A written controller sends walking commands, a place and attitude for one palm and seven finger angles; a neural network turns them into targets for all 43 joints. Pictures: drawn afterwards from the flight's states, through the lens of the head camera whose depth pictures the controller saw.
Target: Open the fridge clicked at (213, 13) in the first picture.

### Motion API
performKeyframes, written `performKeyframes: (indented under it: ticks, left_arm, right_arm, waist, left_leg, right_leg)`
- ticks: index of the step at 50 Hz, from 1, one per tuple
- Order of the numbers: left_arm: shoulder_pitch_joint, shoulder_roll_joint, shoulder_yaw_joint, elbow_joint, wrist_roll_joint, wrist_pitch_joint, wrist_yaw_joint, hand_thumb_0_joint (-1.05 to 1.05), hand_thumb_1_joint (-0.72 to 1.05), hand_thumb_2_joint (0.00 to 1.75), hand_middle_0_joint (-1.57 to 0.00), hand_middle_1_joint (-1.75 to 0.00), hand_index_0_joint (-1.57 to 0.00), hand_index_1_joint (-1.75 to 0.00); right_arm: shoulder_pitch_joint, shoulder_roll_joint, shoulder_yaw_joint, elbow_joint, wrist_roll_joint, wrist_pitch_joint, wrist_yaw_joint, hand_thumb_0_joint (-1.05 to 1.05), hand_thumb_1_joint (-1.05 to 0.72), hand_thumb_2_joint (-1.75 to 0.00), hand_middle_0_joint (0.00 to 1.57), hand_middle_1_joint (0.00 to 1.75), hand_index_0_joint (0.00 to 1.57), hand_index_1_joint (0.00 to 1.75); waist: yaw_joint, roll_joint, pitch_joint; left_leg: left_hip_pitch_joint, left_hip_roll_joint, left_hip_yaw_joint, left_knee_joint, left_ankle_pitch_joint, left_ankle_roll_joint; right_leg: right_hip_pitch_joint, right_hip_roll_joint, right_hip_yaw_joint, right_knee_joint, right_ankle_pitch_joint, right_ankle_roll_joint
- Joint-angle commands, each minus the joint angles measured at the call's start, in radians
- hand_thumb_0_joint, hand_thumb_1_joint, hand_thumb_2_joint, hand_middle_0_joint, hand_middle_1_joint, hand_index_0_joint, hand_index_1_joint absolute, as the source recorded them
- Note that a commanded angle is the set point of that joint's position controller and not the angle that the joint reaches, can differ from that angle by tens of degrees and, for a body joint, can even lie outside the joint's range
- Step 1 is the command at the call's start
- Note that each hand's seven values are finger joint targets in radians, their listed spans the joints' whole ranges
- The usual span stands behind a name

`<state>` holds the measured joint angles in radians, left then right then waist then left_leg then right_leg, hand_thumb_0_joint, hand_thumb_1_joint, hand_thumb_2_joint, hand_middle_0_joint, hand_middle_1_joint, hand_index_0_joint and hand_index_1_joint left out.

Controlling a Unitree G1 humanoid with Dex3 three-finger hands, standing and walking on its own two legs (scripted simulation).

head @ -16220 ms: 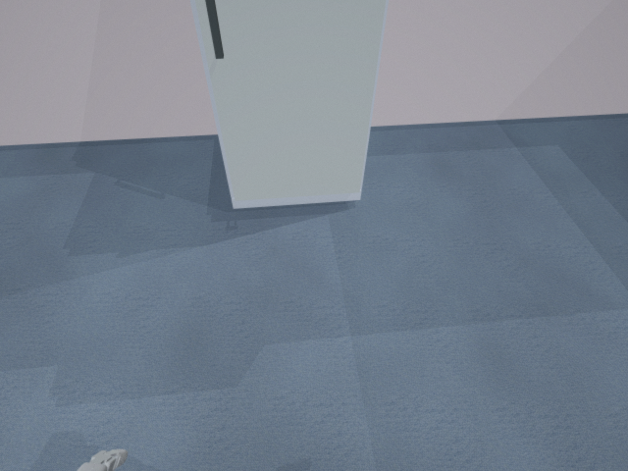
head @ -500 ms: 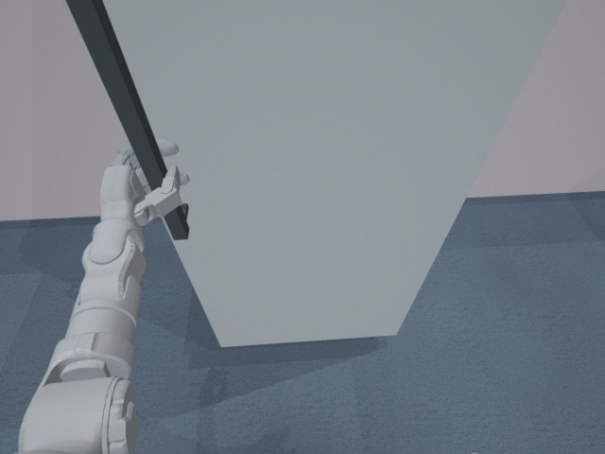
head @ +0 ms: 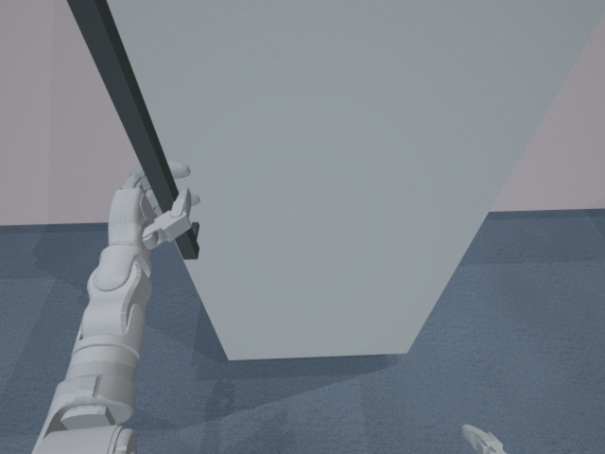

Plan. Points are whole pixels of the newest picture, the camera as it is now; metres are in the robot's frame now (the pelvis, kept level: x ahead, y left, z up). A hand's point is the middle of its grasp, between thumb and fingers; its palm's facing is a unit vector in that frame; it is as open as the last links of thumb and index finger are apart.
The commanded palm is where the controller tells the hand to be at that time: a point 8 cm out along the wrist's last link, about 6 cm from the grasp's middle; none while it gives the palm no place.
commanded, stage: pull the door a little, standing still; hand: left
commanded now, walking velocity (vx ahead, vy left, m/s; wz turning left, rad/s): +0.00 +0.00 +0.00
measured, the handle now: (152, 136) +0.45 +0.19 +0.20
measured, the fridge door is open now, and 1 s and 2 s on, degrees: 0 28 74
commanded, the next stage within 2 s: walk backward, drawing the door open in 0.20 s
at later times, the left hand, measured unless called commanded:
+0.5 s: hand (185, 290) +0.28 +0.14 +0.11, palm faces +0.05 -0.98 -0.19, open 6.1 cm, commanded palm +0.25 +0.19 +0.11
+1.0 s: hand (234, 393) +0.18 +0.07 +0.11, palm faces +0.32 -0.90 -0.28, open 6.4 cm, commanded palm +0.13 +0.11 +0.11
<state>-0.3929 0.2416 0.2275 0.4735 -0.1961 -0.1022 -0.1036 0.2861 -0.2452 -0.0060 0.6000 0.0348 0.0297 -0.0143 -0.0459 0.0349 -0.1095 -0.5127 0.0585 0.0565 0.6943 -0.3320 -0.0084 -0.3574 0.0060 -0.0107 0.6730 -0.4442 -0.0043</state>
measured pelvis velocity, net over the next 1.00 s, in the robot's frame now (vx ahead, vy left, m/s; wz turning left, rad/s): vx -0.04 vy -0.11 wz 0.19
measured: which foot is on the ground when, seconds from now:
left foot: down 0.00-0.94, up 0.96-1.00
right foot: down 0.00-0.78, up 0.80-0.90, down 0.92-1.00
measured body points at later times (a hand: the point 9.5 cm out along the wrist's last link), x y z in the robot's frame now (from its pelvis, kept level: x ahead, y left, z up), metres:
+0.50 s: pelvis +0.04 +0.00 +0.02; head +0.06 -0.02 +0.47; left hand +0.28 +0.19 +0.13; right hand +0.23 -0.22 -0.07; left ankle +0.00 +0.13 -0.72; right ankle -0.06 -0.11 -0.69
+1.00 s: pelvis -0.04 -0.11 +0.01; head -0.04 -0.17 +0.45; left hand +0.15 +0.12 +0.13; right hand +0.15 -0.31 -0.11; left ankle -0.02 +0.10 -0.69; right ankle +0.03 -0.13 -0.72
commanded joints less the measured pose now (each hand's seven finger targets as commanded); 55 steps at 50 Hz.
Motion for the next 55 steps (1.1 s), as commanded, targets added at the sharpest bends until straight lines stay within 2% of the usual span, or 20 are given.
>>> performKeyframes:
  ticks: [1, 14, 15, 16, 18, 21, 23, 27, 29, 33, 35, 37, 39, 41, 45, 46, 48, 49, 52, 55]
  left_arm:
    - [-0.076, 0.141, 0.013, -0.319, -0.022, -0.074, -0.044, 0.0, 0.9, 0.9, -0.45, -1.4, -0.45, -1.4]
    - [0.692, 0.048, -0.048, -0.911, -0.064, -0.007, -0.037, 0.0, 0.9, 0.9, -0.45, -1.4, -0.45, -1.4]
    - [0.668, 0.041, -0.069, -0.977, -0.057, 0.002, -0.027, 0.0, 0.9, 0.9, -0.45, -1.4, -0.45, -1.4]
    - [0.19, 0.254, 0.008, -0.987, 0.096, -0.048, 0.073, 0.0, 0.9, 0.9, -0.45, -1.4, -0.45, -1.4]
    - [0.46, 0.064, -0.117, -0.839, 0.122, -0.022, 0.122, 0.0, 0.9, 0.9, -0.45, -1.4, -0.45, -1.4]
    - [0.555, 0.029, -0.174, -0.934, 0.133, -0.002, 0.153, 0.0, 0.9, 0.9, -0.45, -1.4, -0.45, -1.4]
    - [0.601, 0.012, -0.192, -0.943, 0.149, 0.017, 0.172, 0.0, 0.9, 0.9, -0.45, -1.4, -0.45, -1.4]
    - [0.667, 0.022, -0.205, -0.967, 0.159, 0.019, 0.187, 0.0, 0.9, 0.9, -0.45, -1.4, -0.45, -1.4]
    - [0.681, 0.054, -0.179, -0.972, 0.164, 0.009, 0.184, 0.0, 0.9, 0.9, -0.45, -1.4, -0.45, -1.4]
    - [0.684, 0.061, -0.143, -0.967, 0.146, -0.037, 0.171, 0.0, 0.9, 0.9, -0.45, -1.4, -0.45, -1.4]
    - [0.683, 0.055, -0.146, -0.973, 0.14, -0.046, 0.177, 0.0, 0.9, 0.9, -0.45, -1.4, -0.45, -1.4]
    - [0.681, 0.042, -0.167, -1.006, 0.134, -0.042, 0.18, 0.0, 0.9, 0.9, -0.45, -1.4, -0.45, -1.4]
    - [0.683, 0.021, -0.191, -1.001, 0.151, -0.015, 0.189, 0.0, 0.9, 0.9, -0.45, -1.4, -0.45, -1.4]
    - [0.729, -0.001, -0.18, -0.961, 0.181, 0.011, 0.207, 0.0, 0.9, 0.9, -0.45, -1.4, -0.45, -1.4]
    - [0.741, 0.042, -0.15, -0.972, 0.168, 0.017, 0.208, 0.0, 0.9, 0.9, -0.45, -1.4, -0.45, -1.4]
    - [0.71, 0.067, -0.14, -0.985, 0.17, 0.009, 0.208, 0.0, 0.9, 0.9, -0.45, -1.4, -0.45, -1.4]
    - [0.668, 0.068, -0.125, -0.964, 0.181, 0.009, 0.213, 0.0, 0.9, 0.9, -0.45, -1.4, -0.45, -1.4]
    - [0.633, 0.085, -0.114, -0.968, 0.196, 0.01, 0.216, 0.0, 0.9, 0.9, -0.45, -1.4, -0.45, -1.4]
    - [0.632, 0.026, -0.157, -0.913, 0.203, -0.013, 0.194, 0.0, 0.9, 0.9, -0.45, -1.4, -0.45, -1.4]
    - [0.599, 0.009, -0.184, -0.951, 0.215, -0.035, 0.189, 0.0, 0.9, 0.9, -0.45, -1.4, -0.45, -1.4]
  right_arm:
    - [-0.02, -0.123, -0.047, -0.153, 0.006, -0.04, -0.005, 0.0, -0.9, -0.9, 0.2, 0.3, 0.2, 0.3]
    - [-0.116, -0.081, -0.032, -0.277, 0.008, -0.07, 0.012, 0.0, -0.9, -0.9, 0.2, 0.3, 0.2, 0.3]
    - [-0.124, -0.078, -0.028, -0.279, 0.009, -0.074, 0.01, 0.0, -0.9, -0.9, 0.2, 0.3, 0.2, 0.3]
    - [-0.122, -0.096, -0.002, -0.214, -0.002, -0.062, -0.039, 0.0, -0.9, -0.9, 0.2, 0.3, 0.2, 0.3]
    - [-0.121, -0.093, -0.012, -0.199, -0.029, -0.05, -0.063, 0.0, -0.9, -0.9, 0.2, 0.3, 0.2, 0.3]
    - [-0.139, -0.086, -0.007, -0.214, -0.049, -0.041, -0.051, 0.0, -0.9, -0.9, 0.2, 0.3, 0.2, 0.3]
    - [-0.149, -0.076, -0.002, -0.214, -0.061, -0.04, -0.045, 0.0, -0.9, -0.9, 0.2, 0.3, 0.2, 0.3]
    - [-0.149, -0.07, 0.001, -0.238, -0.055, -0.014, -0.05, 0.0, -0.9, -0.9, 0.2, 0.3, 0.2, 0.3]
    - [-0.158, -0.07, 0.0, -0.251, -0.05, 0.005, -0.049, 0.0, -0.9, -0.9, 0.2, 0.3, 0.2, 0.3]
    - [-0.216, -0.032, 0.013, -0.28, -0.043, 0.01, -0.076, 0.0, -0.9, -0.9, 0.2, 0.3, 0.2, 0.3]
    - [-0.208, -0.029, 0.02, -0.27, -0.038, -0.003, -0.091, 0.0, -0.9, -0.9, 0.2, 0.3, 0.2, 0.3]
    - [-0.166, -0.052, 0.014, -0.256, -0.044, -0.016, -0.092, 0.0, -0.9, -0.9, 0.2, 0.3, 0.2, 0.3]
    - [-0.142, -0.072, -0.016, -0.226, -0.072, -0.038, -0.064, 0.0, -0.9, -0.9, 0.2, 0.3, 0.2, 0.3]
    - [-0.177, -0.05, -0.016, -0.201, -0.081, -0.058, -0.041, 0.0, -0.9, -0.9, 0.2, 0.3, 0.2, 0.3]
    - [-0.228, -0.027, -0.011, -0.207, -0.06, -0.082, -0.062, 0.0, -0.9, -0.9, 0.2, 0.3, 0.2, 0.3]
    - [-0.241, -0.017, -0.005, -0.211, -0.048, -0.082, -0.066, 0.0, -0.9, -0.9, 0.2, 0.3, 0.2, 0.3]
    - [-0.242, -0.014, -0.033, -0.181, -0.034, -0.092, -0.078, 0.0, -0.9, -0.9, 0.2, 0.3, 0.2, 0.3]
    - [-0.253, -0.022, -0.043, -0.16, -0.044, -0.1, -0.08, 0.0, -0.9, -0.9, 0.2, 0.3, 0.2, 0.3]
    - [-0.188, 0.008, -0.026, -0.121, -0.078, -0.121, -0.097, 0.0, -0.9, -0.9, 0.2, 0.3, 0.2, 0.3]
    - [-0.149, 0.009, -0.024, -0.102, -0.064, -0.156, -0.11, 0.0, -0.9, -0.9, 0.2, 0.3, 0.2, 0.3]
  waist:
    - [0.061, -0.027, -0.33]
    - [0.117, -0.016, -0.22]
    - [0.099, -0.007, -0.19]
    - [0.022, -0.022, -0.102]
    - [0.014, 0.007, -0.122]
    - [0.01, 0.195, -0.108]
    - [0.015, 0.168, -0.063]
    - [0.006, 0.045, -0.106]
    - [0.006, -0.049, -0.141]
    - [0.043, -0.233, -0.132]
    - [0.041, -0.136, -0.109]
    - [0.012, -0.002, -0.152]
    - [-0.002, 0.219, -0.142]
    - [0.03, 0.169, -0.085]
    - [0.041, 0.135, 0.009]
    - [0.038, 0.03, 0.068]
    - [0.056, -0.315, 0.043]
    - [0.059, -0.291, 0.033]
    - [0.019, -0.144, 0.014]
    - [0.019, -0.213, 0.014]
  left_leg:
    - [0.339, -0.042, -0.021, -0.01, 0.622, 0.044]
    - [0.366, -0.026, -0.002, -0.083, 0.702, 0.037]
    - [0.373, -0.025, -0.005, -0.089, 0.691, 0.036]
    - [0.46, -0.031, 0.033, -0.087, 0.693, 0.058]
    - [0.556, -0.016, 0.004, -0.107, 0.878, 0.062]
    - [0.747, 0.076, -0.112, -0.198, 1.242, 0.097]
    - [0.727, 0.096, -0.121, -0.215, 1.196, 0.088]
    - [0.712, 0.038, -0.072, -0.167, 1.141, 0.061]
    - [0.634, -0.009, -0.024, -0.111, 1.061, 0.048]
    - [0.237, -0.105, 0.036, -0.106, 0.327, 0.028]
    - [0.232, -0.098, 0.028, -0.192, 0.355, 0.031]
    - [0.496, -0.04, -0.027, -0.271, 0.873, 0.057]
    - [0.794, 0.158, -0.294, -0.3, 1.349, 0.165]
    - [0.694, 0.203, -0.349, -0.308, 1.116, 0.173]
    - [0.189, 0.098, -0.255, -0.321, 0.277, 0.111]
    - [0.063, 0.016, -0.176, -0.293, -0.009, 0.075]
    - [0.125, -0.126, -0.02, 0.246, -0.159, -0.004]
    - [0.109, -0.114, -0.039, 0.456, -0.176, -0.009]
    - [0.086, -0.076, 0.024, 0.528, -0.095, -0.028]
    - [0.24, -0.086, 0.138, 0.231, -0.193, -0.011]
  right_leg:
    - [0.083, 0.03, -0.033, -0.035, 0.793, 0.007]
    - [0.199, 0.012, -0.06, -0.067, 0.859, 0.011]
    - [0.173, 0.011, -0.064, -0.077, 0.85, 0.013]
    - [0.092, -0.014, -0.017, -0.149, 0.889, 0.048]
    - [0.079, -0.002, -0.068, -0.103, 0.89, 0.068]
    - [-0.095, 0.05, -0.065, 0.001, 0.24, 0.053]
    - [-0.091, 0.036, -0.062, -0.108, 0.129, 0.036]
    - [0.034, 0.033, -0.082, -0.256, 0.532, 0.047]
    - [0.141, 0.014, -0.086, -0.224, 0.911, 0.058]
    - [0.411, -0.074, -0.069, -0.185, 1.376, 0.054]
    - [0.406, -0.069, -0.095, -0.139, 1.29, 0.053]
    - [0.219, 0.011, -0.134, -0.004, 1.047, 0.077]
    - [-0.17, 0.068, -0.056, 0.185, 0.127, 0.067]
    - [-0.175, 0.015, 0.051, 0.139, -0.044, 0.033]
    - [0.18, -0.008, 0.022, -0.243, 0.219, 0.057]
    - [0.197, -0.038, 0.043, -0.336, 0.233, 0.054]
    - [-0.067, -0.254, 0.206, -0.565, -0.132, 0.005]
    - [-0.117, -0.301, 0.225, -0.584, -0.139, -0.004]
    - [-0.06, -0.237, -0.008, -0.482, 0.021, -0.077]
    - [0.001, -0.181, -0.126, -0.538, 0.139, 0.053]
